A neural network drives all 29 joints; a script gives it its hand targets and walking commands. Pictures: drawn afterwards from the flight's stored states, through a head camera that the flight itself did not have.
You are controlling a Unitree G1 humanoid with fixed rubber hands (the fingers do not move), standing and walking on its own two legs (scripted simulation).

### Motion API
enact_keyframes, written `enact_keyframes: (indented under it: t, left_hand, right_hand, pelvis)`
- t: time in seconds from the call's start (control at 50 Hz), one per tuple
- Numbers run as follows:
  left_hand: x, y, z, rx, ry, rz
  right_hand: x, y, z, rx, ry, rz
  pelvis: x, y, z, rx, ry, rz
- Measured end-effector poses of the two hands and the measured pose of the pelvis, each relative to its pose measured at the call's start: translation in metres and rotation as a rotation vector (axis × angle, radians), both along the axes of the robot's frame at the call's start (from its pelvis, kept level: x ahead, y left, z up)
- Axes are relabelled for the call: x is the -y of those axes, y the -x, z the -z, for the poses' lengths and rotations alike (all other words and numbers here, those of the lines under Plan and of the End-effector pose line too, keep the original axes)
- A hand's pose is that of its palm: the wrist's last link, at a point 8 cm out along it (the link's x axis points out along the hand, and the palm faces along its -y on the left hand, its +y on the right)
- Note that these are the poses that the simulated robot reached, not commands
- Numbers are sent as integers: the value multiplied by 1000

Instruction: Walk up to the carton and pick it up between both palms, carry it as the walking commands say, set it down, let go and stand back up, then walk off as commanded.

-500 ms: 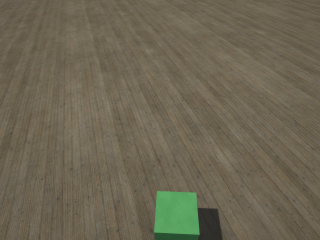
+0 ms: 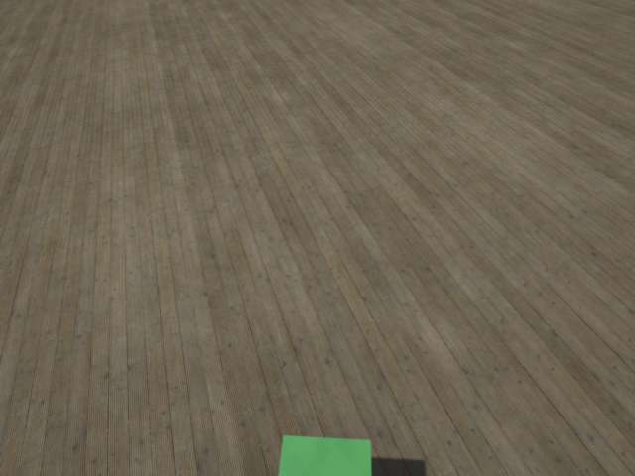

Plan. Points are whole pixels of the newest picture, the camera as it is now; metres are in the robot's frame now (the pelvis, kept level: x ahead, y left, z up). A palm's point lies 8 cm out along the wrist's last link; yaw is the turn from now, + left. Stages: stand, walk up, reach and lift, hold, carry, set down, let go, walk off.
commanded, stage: walk off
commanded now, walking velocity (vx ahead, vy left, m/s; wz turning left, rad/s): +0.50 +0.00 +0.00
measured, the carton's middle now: out of the picture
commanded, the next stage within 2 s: none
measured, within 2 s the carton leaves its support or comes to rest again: neither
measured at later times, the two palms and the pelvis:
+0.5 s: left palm (160, 389) +0.31 +0.29 -0.13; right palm (492, 439) +0.22 -0.21 -0.13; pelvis +0.24 +0.04 +0.00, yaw -3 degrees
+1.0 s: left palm (211, 343) +0.39 +0.22 -0.14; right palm (455, 236) +0.60 -0.25 -0.12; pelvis +0.47 -0.01 +0.00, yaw +0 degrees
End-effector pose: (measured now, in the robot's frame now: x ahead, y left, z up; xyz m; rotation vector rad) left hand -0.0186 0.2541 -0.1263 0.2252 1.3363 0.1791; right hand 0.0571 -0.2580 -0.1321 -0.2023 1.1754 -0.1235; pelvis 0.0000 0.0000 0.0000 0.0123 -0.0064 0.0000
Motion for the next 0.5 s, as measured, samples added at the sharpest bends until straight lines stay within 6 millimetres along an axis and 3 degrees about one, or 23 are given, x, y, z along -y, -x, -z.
enact_keyframes:
  t: [0.1, 0.18, 0.26, 0.3, 0.36, 0.44, 0.5]
  left_hand:
    - [23, 13, -3, -114, 38, -81]
    - [27, 12, -4, -202, 47, -146]
    - [20, -1, 0, -293, 56, -198]
    - [10, -20, 6, -316, 61, -200]
    - [-12, -89, 13, -238, 46, -149]
    - [-35, -225, 11, -28, 33, -27]
    - [-36, -325, 5, 122, 35, 58]
  right_hand:
    - [-19, -111, -11, 116, -35, -83]
    - [-49, -198, -13, 202, -70, -147]
    - [-85, -279, -13, 285, -89, -192]
    - [-92, -300, -9, 309, -68, -181]
    - [-79, -283, -3, 227, -38, -99]
    - [-55, -217, 0, 6, 7, 37]
    - [-47, -164, -3, -158, 29, 128]
  pelvis:
    - [-2, -44, -3, -25, -17, 3]
    - [-11, -83, 2, -35, -14, 3]
    - [-26, -128, 12, -38, -18, 7]
    - [-35, -151, 19, -34, -14, 20]
    - [-41, -182, 16, -20, -8, 36]
    - [-42, -220, 2, -25, 23, 44]
    - [-37, -245, -2, -28, 28, 45]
